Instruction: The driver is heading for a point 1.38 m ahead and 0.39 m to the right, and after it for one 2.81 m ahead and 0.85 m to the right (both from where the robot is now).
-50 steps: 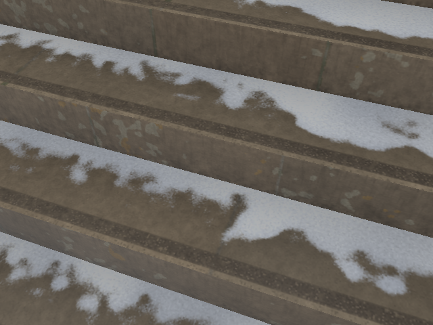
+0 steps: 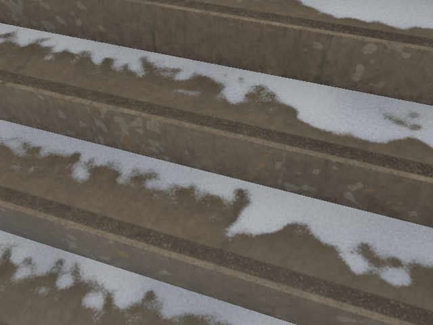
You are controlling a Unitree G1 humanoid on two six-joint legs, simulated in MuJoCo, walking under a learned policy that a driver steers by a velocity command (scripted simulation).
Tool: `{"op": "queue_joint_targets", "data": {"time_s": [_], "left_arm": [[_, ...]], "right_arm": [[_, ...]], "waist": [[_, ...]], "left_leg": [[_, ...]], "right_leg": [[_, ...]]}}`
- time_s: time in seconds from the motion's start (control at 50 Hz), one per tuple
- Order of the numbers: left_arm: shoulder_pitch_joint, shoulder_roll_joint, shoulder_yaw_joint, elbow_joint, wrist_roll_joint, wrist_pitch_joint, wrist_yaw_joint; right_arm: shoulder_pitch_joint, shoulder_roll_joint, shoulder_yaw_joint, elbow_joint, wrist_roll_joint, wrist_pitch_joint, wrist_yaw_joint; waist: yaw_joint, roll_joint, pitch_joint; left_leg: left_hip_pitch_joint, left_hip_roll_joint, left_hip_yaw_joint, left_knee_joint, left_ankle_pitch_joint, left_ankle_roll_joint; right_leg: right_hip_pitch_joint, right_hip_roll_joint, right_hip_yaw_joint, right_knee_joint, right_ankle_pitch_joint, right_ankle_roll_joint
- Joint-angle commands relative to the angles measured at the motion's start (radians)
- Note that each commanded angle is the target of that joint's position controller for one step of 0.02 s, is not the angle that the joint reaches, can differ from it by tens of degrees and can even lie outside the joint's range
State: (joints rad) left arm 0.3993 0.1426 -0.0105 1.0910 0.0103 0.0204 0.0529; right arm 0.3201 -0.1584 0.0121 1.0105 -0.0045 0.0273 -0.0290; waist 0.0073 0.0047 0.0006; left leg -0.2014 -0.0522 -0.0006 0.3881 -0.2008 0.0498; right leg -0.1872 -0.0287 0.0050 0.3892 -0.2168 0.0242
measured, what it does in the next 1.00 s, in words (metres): climbs: left foot 0.17 m higher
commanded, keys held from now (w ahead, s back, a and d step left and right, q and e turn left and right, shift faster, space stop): no key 0.26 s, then w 0.74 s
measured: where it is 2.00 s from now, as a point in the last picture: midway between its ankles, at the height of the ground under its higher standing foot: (250, 198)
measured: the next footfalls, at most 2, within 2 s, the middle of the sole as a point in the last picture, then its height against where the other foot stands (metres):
left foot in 0.92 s outside the picture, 0.17 m higher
right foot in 1.46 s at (285, 241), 0.16 m higher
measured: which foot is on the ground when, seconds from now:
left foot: down 0.00-0.56, up 0.58-0.90, down 0.92-1.00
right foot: down 0.00-0.96, up 0.98-1.00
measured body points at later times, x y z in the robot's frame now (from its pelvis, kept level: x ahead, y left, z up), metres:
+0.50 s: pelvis +0.03 -0.02 -0.01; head +0.03 -0.03 +0.44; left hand -0.01 +0.22 -0.15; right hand +0.00 -0.26 -0.16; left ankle +0.00 +0.09 -0.74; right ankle -0.01 -0.13 -0.72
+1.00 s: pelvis +0.23 +0.01 +0.05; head +0.26 +0.00 +0.50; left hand +0.14 +0.22 -0.09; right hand +0.46 -0.17 -0.03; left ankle +0.34 +0.10 -0.58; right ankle +0.04 -0.15 -0.60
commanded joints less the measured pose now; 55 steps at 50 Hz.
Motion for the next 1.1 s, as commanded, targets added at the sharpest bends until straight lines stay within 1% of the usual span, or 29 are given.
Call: {"op": "queue_joint_targets", "data": {"time_s": [0.02, 0.26, 0.32, 0.38, 0.42, 0.48, 0.52, 0.54, 0.56, 0.58, 0.6, 0.62, 0.66, 0.7, 0.74, 0.78, 0.82, 0.84, 0.86, 0.88, 0.92, 0.94, 0.96, 0.98, 1.0, 1.02, 1.04, 1.08, 1.1], "left_arm": [[0.114, 0.077, 0.011, 0.000, 0.000, 0.000, 0.003], [0.127, 0.073, 0.011, -0.003, 0.000, -0.001, 0.004], [0.112, 0.099, 0.024, -0.019, -0.016, 0.000, 0.013], [0.050, 0.072, 0.019, -0.068, -0.010, -0.028, 0.007], [0.062, 0.053, 0.015, -0.072, -0.010, -0.056, -0.013], [0.139, 0.047, 0.014, -0.061, -0.019, -0.079, -0.031], [0.218, 0.062, 0.020, -0.030, -0.011, -0.086, -0.030], [0.298, 0.109, 0.036, -0.007, 0.001, -0.084, -0.023], [0.439, 0.211, 0.066, 0.012, 0.011, -0.073, -0.018], [0.465, 0.309, 0.091, -0.002, 0.016, -0.074, -0.018], [0.362, 0.252, 0.077, -0.026, 0.011, -0.084, -0.010], [0.262, 0.207, 0.063, -0.037, 0.012, -0.083, -0.002], [0.258, 0.095, 0.025, -0.018, 0.025, -0.065, -0.023], [0.277, 0.010, -0.001, 0.006, 0.031, -0.050, -0.048], [0.237, 0.032, -0.002, -0.008, 0.019, -0.048, -0.052], [0.185, 0.051, -0.010, -0.031, 0.011, -0.056, -0.032], [0.253, 0.052, -0.017, -0.010, -0.024, -0.058, -0.001], [0.271, 0.103, -0.001, 0.000, -0.048, -0.055, 0.013], [0.330, 0.135, 0.002, 0.007, -0.052, -0.070, 0.013], [0.374, 0.197, 0.002, 0.028, -0.027, -0.088, -0.003], [0.280, 0.328, 0.036, 0.020, 0.009, -0.096, -0.011], [0.169, 0.334, 0.052, -0.036, 0.006, -0.100, 0.005], [0.242, 0.123, 0.015, -0.077, 0.000, -0.128, -0.022], [0.184, 0.124, 0.031, -0.035, 0.017, -0.181, -0.083], [0.045, 0.056, 0.038, -0.122, -0.025, -0.189, -0.129], [-0.151, 0.000, 0.006, -0.252, -0.029, -0.170, -0.138], [-0.258, -0.052, -0.024, -0.342, -0.006, -0.158, -0.138], [-0.132, -0.086, -0.052, -0.338, -0.028, -0.125, -0.140], [-0.056, -0.084, -0.060, -0.302, -0.048, -0.111, -0.136]], "right_arm": [[0.067, -0.079, -0.012, -0.019, 0.001, -0.006, -0.001], [0.076, -0.079, -0.011, -0.016, 0.002, -0.007, -0.001], [0.082, -0.127, -0.031, -0.021, 0.019, -0.004, -0.010], [0.114, -0.155, -0.052, -0.033, 0.020, -0.019, -0.013], [0.154, -0.164, -0.064, -0.033, 0.010, -0.022, -0.017], [0.028, -0.175, -0.071, -0.078, 0.021, -0.027, -0.019], [-0.065, -0.151, -0.063, -0.107, 0.038, -0.022, -0.009], [-0.089, -0.135, -0.056, -0.118, 0.035, -0.032, -0.002], [-0.127, -0.069, -0.035, -0.151, 0.013, -0.055, 0.016], [-0.025, -0.051, -0.034, -0.111, 0.037, -0.076, 0.012], [-0.036, -0.083, -0.037, -0.114, 0.058, -0.091, 0.016], [-0.112, -0.066, -0.029, -0.155, 0.078, -0.105, 0.021], [-0.146, -0.015, -0.005, -0.196, 0.052, -0.118, 0.033], [-0.147, 0.032, 0.017, -0.224, 0.055, -0.112, 0.060], [-0.181, 0.073, 0.048, -0.289, 0.057, -0.099, 0.071], [-0.317, 0.063, 0.074, -0.387, 0.031, -0.097, 0.077], [-0.484, 0.054, 0.100, -0.495, 0.026, -0.110, 0.077], [-0.583, 0.083, 0.135, -0.540, 0.027, -0.119, 0.083], [-0.580, 0.039, 0.114, -0.531, 0.039, -0.125, 0.077], [-0.494, -0.004, 0.084, -0.526, 0.051, -0.142, 0.067], [-0.126, -0.168, -0.001, -0.460, 0.052, -0.124, 0.053], [0.073, -0.265, -0.042, -0.384, 0.024, -0.112, 0.051], [0.273, -0.403, -0.095, -0.254, -0.030, -0.091, 0.050], [0.307, -0.352, -0.084, -0.212, -0.066, -0.068, 0.011], [0.205, -0.240, -0.051, -0.160, -0.037, -0.065, 0.012], [0.127, -0.105, -0.013, -0.096, -0.006, -0.069, 0.033], [0.057, 0.003, 0.016, -0.043, -0.020, -0.084, 0.046], [-0.026, 0.100, 0.035, -0.008, -0.037, -0.098, 0.079], [-0.045, 0.095, 0.031, -0.018, -0.039, -0.098, 0.078]], "waist": [[0.001, -0.005, 0.060], [0.000, -0.006, 0.063], [-0.006, 0.019, 0.078], [-0.032, 0.088, 0.144], [-0.038, 0.128, 0.087], [0.046, 0.124, 0.089], [0.110, 0.045, 0.136], [0.139, -0.031, 0.113], [0.182, -0.270, 0.021], [0.163, -0.349, -0.038], [0.116, -0.209, 0.074], [0.079, -0.197, 0.189], [0.052, -0.085, 0.174], [0.034, -0.029, 0.174], [0.005, -0.015, 0.204], [0.002, -0.050, 0.227], [0.035, -0.064, 0.192], [0.045, -0.054, 0.171], [0.059, -0.045, 0.090], [-0.005, -0.186, -0.037], [-0.240, -0.463, -0.259], [-0.321, -0.387, -0.366], [-0.261, 0.244, -0.569], [-0.260, 0.254, -0.631], [-0.186, 0.187, -0.426], [-0.114, 0.119, -0.167], [-0.046, 0.031, -0.016], [0.091, -0.014, 0.000], [0.119, -0.012, 0.019]], "left_leg": [[0.005, 0.076, -0.064, -0.073, 0.109, 0.007], [0.001, 0.077, -0.063, -0.072, 0.101, 0.007], [-0.044, 0.076, -0.095, -0.090, -0.370, 0.058], [-0.035, 0.201, -0.291, -0.152, -0.565, 0.142], [-0.011, 0.300, -0.438, -0.203, -0.557, 0.209], [-0.159, 0.315, -0.409, -0.224, -0.445, 0.231], [-0.296, 0.173, -0.190, -0.094, -0.274, 0.160], [-0.406, 0.101, -0.105, 0.116, -0.136, 0.111], [-0.579, -0.004, 0.022, 0.518, -0.051, 0.036], [-0.659, -0.040, -0.002, 0.875, -0.227, -0.022], [-0.762, 0.019, -0.097, 1.169, -0.207, -0.038], [-0.934, 0.041, -0.150, 1.420, -0.174, -0.034], [-1.111, 0.060, -0.115, 1.731, -0.148, -0.007], [-1.215, 0.063, -0.109, 1.926, -0.200, 0.029], [-1.256, 0.099, -0.105, 1.884, -0.210, 0.029], [-1.167, 0.148, 0.017, 1.695, -0.146, -0.007], [-1.012, 0.213, 0.133, 1.359, -0.026, -0.036], [-0.690, 0.220, 0.216, 1.027, -0.030, -0.010], [-0.413, 0.122, 0.333, 0.928, -0.053, 0.005], [-0.256, 0.010, 0.377, 0.953, -0.169, 0.033], [-0.140, -0.011, 0.142, 0.686, -0.224, 0.110], [0.099, 0.065, -0.130, 0.541, -0.181, 0.149], [0.480, 0.378, -0.774, 0.110, -0.340, 0.340], [0.437, 0.466, -1.175, -0.195, -0.453, 0.351], [0.241, 0.493, -1.062, -0.206, -0.567, 0.259], [0.027, 0.448, -0.818, -0.130, -0.580, 0.184], [-0.169, 0.397, -0.577, -0.056, -0.422, 0.138], [-0.250, 0.273, -0.194, 0.011, -0.174, 0.041], [-0.263, 0.259, -0.071, 0.002, -0.114, 0.039]], "right_leg": [[-0.055, -0.025, 0.011, -0.069, 0.045, -0.062], [-0.056, -0.025, 0.011, -0.071, 0.047, -0.064], [-0.116, 0.015, -0.018, -0.001, -0.280, -0.102], [-0.305, 0.016, -0.016, 0.151, -0.295, -0.126], [-0.315, 0.011, -0.026, 0.323, -0.207, -0.133], [-0.208, -0.024, -0.004, 0.429, -0.211, -0.152], [0.028, 0.032, -0.073, 0.096, -0.167, -0.168], [0.190, -0.004, 0.011, 0.005, -0.097, -0.185], [0.401, -0.197, 0.318, -0.152, 0.001, -0.247], [0.378, -0.407, 0.702, -0.284, -0.278, -0.404], [0.264, -0.439, 0.764, -0.328, -0.491, -0.435], [0.236, -0.420, 0.640, -0.326, -0.422, -0.397], [0.302, -0.319, 0.374, -0.257, -0.117, -0.307], [0.271, -0.265, 0.217, -0.208, -0.001, -0.253], [0.132, -0.254, 0.128, -0.245, -0.062, -0.217], [-0.058, -0.202, 0.043, -0.326, -0.019, -0.196], [-0.159, -0.170, 0.022, -0.432, 0.011, -0.201], [-0.291, -0.186, -0.005, -0.582, 0.121, -0.213], [-0.278, -0.168, -0.008, -0.524, 0.505, -0.221], [-0.130, -0.205, -0.020, -0.350, 1.213, -0.229], [0.270, -0.234, 0.001, -0.002, 1.852, -0.170], [0.157, -0.215, 0.061, 0.265, 1.661, -0.143], [-0.271, 0.016, 0.094, 0.707, 0.793, -0.118], [-0.355, 0.169, 0.318, 1.241, 0.112, -0.122], [-0.563, 0.148, 0.388, 1.591, 0.065, -0.141], [-0.721, 0.088, 0.271, 1.700, 0.047, -0.191], [-0.819, 0.058, 0.234, 1.796, 0.080, -0.234], [-0.846, 0.030, 0.220, 1.846, 0.109, -0.279], [-0.873, 0.023, 0.226, 1.764, 0.100, -0.262]]}}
